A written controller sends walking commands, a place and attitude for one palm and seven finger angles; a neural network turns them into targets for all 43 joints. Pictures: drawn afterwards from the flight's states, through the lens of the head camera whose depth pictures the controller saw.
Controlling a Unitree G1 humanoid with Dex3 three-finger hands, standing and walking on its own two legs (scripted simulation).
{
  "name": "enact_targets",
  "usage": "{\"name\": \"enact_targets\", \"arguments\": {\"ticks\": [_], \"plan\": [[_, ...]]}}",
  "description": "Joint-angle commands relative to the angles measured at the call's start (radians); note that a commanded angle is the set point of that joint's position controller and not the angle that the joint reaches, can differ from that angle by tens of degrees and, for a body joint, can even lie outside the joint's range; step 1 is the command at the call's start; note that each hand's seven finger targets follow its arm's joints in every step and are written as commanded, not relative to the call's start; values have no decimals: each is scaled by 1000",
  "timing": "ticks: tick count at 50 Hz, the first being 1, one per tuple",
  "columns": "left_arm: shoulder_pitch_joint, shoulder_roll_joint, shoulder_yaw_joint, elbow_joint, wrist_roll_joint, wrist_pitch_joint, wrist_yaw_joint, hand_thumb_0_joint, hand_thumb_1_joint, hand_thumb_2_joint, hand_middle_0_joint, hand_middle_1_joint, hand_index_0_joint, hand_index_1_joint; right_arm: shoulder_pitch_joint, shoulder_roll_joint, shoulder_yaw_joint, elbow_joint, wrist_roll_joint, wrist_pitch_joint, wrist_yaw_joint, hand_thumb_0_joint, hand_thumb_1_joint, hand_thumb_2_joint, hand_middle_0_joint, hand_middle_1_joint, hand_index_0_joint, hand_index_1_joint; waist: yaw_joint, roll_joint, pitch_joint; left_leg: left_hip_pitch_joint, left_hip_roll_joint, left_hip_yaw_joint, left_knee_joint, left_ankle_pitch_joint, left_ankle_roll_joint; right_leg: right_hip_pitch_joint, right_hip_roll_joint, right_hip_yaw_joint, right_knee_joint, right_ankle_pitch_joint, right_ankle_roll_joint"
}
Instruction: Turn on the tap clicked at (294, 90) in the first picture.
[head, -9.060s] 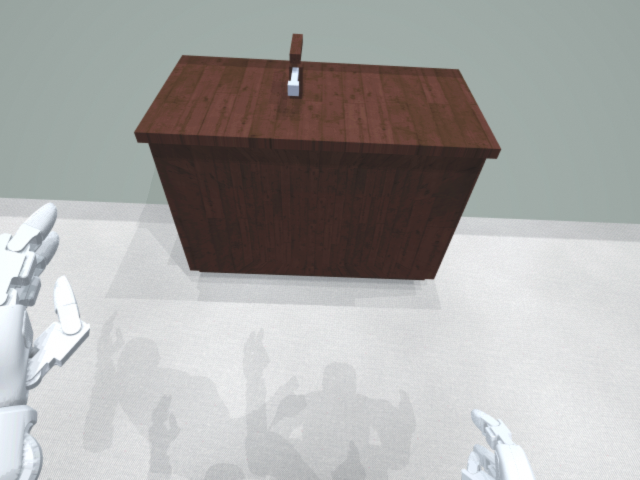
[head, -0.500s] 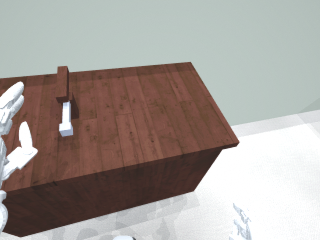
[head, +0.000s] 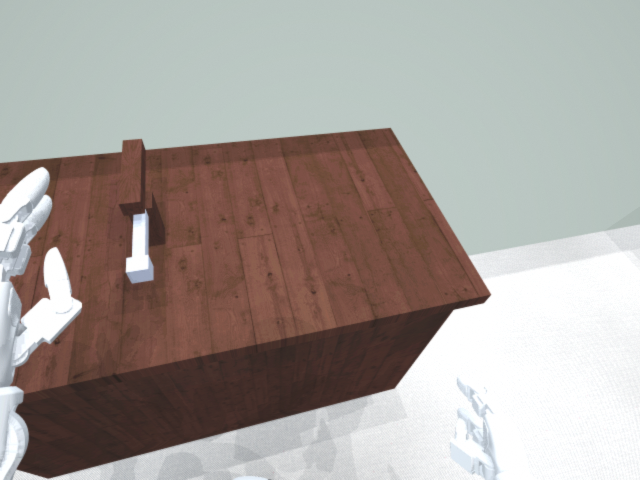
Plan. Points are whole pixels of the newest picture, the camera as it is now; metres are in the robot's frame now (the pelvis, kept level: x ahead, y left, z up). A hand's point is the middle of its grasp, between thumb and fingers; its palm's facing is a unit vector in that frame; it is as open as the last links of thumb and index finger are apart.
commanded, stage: turn the palm inward beside the body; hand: left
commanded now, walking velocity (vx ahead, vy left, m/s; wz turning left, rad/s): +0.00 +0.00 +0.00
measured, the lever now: (140, 269) +0.35 +0.29 +0.01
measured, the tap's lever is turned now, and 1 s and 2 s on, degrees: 0 0 0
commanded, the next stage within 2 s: none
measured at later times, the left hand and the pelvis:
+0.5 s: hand (75, 357) +0.18 +0.23 +0.15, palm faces +0.52 -0.79 -0.31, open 7.4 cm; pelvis -0.02 -0.05 -0.03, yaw +4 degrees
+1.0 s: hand (129, 350) +0.20 +0.20 +0.13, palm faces +0.45 -0.85 -0.27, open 7.4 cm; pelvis +0.02 -0.07 -0.03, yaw +2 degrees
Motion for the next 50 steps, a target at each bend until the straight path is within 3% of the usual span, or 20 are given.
{"name": "enact_targets", "arguments": {"ticks": [1, 2, 3, 4, 5, 6, 7, 9, 11, 13, 17, 18, 23, 25, 27, 31, 35, 42, 43, 50], "plan": [[-64, 146, 92, -208, -12, -59, 21, 0, 900, 900, -200, -300, -200, -300, -54, -138, -63, -155, 5, -42, -9, 0, -900, -900, 200, 300, 200, 300, -15, 120, -197, 160, 62, -63, -99, -42, -11, -32, 0, -4, -49, 93, -62], [-1021, 948, 392, -592, 22, -211, 41, 0, 900, 900, -200, -300, -200, -300, 88, -204, 86, -253, 77, -8, -88, 0, -900, -900, 200, 300, 200, 300, -81, 356, -184, -40, 47, -80, -76, -252, 18, 47, 41, 5, 79, -53, 13], [-578, 373, 272, 76, 100, -7, -6, 0, 900, 900, -200, -300, -200, -300, -2, -159, -78, -96, -50, -44, -55, 0, -900, -900, 200, 300, 200, 300, 23, 272, -325, 264, 33, -44, -29, 129, -63, -88, 40, -95, 166, 87, -108], [-318, 156, 80, -11, -20, 47, -32, 0, 900, 900, -200, -300, -200, -300, -5, -163, -61, -144, -30, -67, -2, 0, -900, -900, 200, 300, 200, 300, 1, 213, -393, 408, 37, -82, -8, 406, -95, -154, 77, -135, 150, 90, -93], [-247, 207, 182, -68, -80, 92, -68, 0, 900, 900, -200, -300, -200, -300, -13, -227, -87, -122, -34, -76, 3, 0, -900, -900, 200, 300, 200, 300, 48, 137, -448, 445, 49, -64, 17, 407, -80, -166, 63, -117, 131, 115, -78], [-167, 155, 123, -71, -122, 146, -106, 0, 900, 900, -200, -300, -200, -300, -59, -203, -69, -132, -17, -74, 2, 0, -900, -900, 200, 300, 200, 300, 64, 137, -394, 404, 29, -42, 21, 349, -64, -146, 54, -128, 116, 153, -80], [-60, 44, 50, 9, -149, 204, -128, 0, 900, 900, -200, -300, -200, -300, -90, -182, -47, -122, 13, -68, 15, 0, -900, -900, 200, 300, 200, 300, 49, 149, -295, 353, 25, -39, 9, 274, -66, -164, 67, -141, 115, 145, -76], [-60, 99, 43, -76, -116, 227, -133, 0, 900, 900, -200, -300, -200, -300, -118, -194, -45, -130, 14, -62, 20, 0, -900, -900, 200, 300, 200, 300, 51, 94, -171, 219, 18, -39, -16, 107, -50, -174, 54, -158, 116, 134, -77], [-65, 131, 59, -130, -69, 195, -104, 0, 900, 900, -200, -300, -200, -300, -141, -186, -39, -143, 4, -54, 18, 0, -900, -900, 200, 300, 200, 300, 33, 63, -124, 147, 11, -44, -23, -41, -39, -205, 56, -156, 132, 54, -75], [-124, 215, 142, -217, -47, 111, -51, 0, 900, 900, -200, -300, -200, -300, -149, -172, -43, -147, -15, -57, 8, 0, -900, -900, 200, 300, 200, 300, 22, 71, -188, 133, -4, -44, 4, -111, -36, -216, 61, -145, 151, -6, -71], [-234, 262, 201, -256, -43, -51, 42, 0, 900, 900, -200, -300, -200, -300, -146, -147, -44, -99, -29, -74, -8, 0, -900, -900, 200, 300, 200, 300, 8, 164, -216, 100, -14, -47, 69, -259, -38, -292, 60, -124, 182, -132, -65], [-258, 218, 161, -242, -40, -68, 53, 0, 900, 900, -200, -300, -200, -300, -145, -139, -44, -96, -32, -82, -9, 0, -900, -900, 200, 300, 200, 300, 1, 197, -242, 101, -18, -49, 83, -280, -38, -300, 52, -120, 188, -152, -67], [-324, 175, 60, -30, -72, 18, 2, 0, 900, 900, -200, -300, -200, -300, -150, -165, -37, -67, -13, -89, -43, 0, -900, -900, 200, 300, 200, 300, -15, 141, -145, 24, -34, -44, 123, -353, -25, -358, 28, -86, 156, -265, -62], [-332, 198, 49, -3, -87, 78, -34, 0, 900, 900, -200, -300, -200, -300, -160, -167, -32, -77, -6, -89, -62, 0, -900, -900, 200, 300, 200, 300, 3, 122, -136, 15, -37, -36, 137, -327, -20, -351, 14, -59, 125, -306, -61], [-330, 233, 72, 20, -99, 126, -56, 0, 900, 900, -200, -300, -200, -300, -161, -165, -26, -79, 5, -91, -76, 0, -900, -900, 200, 300, 200, 300, 16, 100, -111, 8, -39, -32, 154, -300, -21, -351, 6, -33, 93, -351, -61], [-327, 243, 113, -19, -131, 116, -60, 0, 900, 900, -200, -300, -200, -300, -167, -155, -32, -83, 2, -104, -83, 0, -900, -900, 200, 300, 200, 300, 30, 49, -123, -17, -30, -43, 208, -239, -24, -333, -19, 20, 58, -408, -60], [-221, 213, 142, -51, -155, 64, -40, 0, 900, 900, -200, -300, -200, -300, -147, -150, -38, -89, -1, -133, -70, 0, -900, -900, 200, 300, 200, 300, 43, 53, -164, -5, -23, -50, 222, -166, -18, -309, -14, 6, 92, -260, -65], [-62, 192, 167, -69, -178, 96, -38, 0, 900, 900, -200, -300, -200, -300, -92, -165, -49, -93, 6, -143, -74, 0, -900, -900, 200, 300, 200, 300, 52, 49, -218, 24, -25, -20, 223, 22, -5, -228, -11, -36, 169, 158, -53], [-68, 146, 125, -108, -182, 92, -43, 0, 900, 900, -200, -300, -200, -300, -86, -160, -45, -102, 6, -146, -73, 0, -900, -900, 200, 300, 200, 300, 46, 69, -226, 33, -28, -18, 220, 41, -4, -228, -9, -53, 187, 191, -53], [-22, 108, 93, -160, -186, 52, -49, 0, 900, 900, -200, -300, -200, -300, -53, -165, -58, -89, 5, -170, -72, 0, -900, -900, 200, 300, 200, 300, 37, 63, -260, 59, -24, -18, 230, 128, -2, -221, -1, -82, 222, 285, -57]]}}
